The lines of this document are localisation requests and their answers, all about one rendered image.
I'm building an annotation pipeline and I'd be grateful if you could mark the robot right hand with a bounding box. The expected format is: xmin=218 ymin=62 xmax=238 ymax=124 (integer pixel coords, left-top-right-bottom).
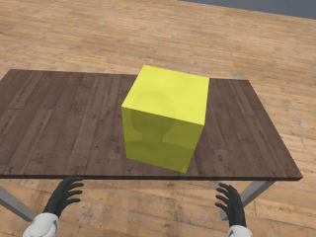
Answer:
xmin=215 ymin=183 xmax=247 ymax=228

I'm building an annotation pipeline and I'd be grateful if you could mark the left robot forearm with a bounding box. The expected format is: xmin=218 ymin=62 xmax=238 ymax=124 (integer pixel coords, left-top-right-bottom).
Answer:
xmin=23 ymin=212 xmax=59 ymax=237

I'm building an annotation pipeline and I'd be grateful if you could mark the robot left hand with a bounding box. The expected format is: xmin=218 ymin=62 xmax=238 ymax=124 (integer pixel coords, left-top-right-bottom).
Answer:
xmin=42 ymin=176 xmax=84 ymax=218

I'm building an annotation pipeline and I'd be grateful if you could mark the carton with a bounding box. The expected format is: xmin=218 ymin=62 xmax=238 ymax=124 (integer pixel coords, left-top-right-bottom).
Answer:
xmin=121 ymin=65 xmax=209 ymax=174

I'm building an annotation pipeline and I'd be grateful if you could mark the table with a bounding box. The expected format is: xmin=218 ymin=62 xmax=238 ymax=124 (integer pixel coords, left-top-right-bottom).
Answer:
xmin=0 ymin=69 xmax=303 ymax=222

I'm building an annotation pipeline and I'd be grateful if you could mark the right robot forearm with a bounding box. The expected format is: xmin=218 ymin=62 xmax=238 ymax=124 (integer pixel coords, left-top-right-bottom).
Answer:
xmin=227 ymin=225 xmax=253 ymax=237

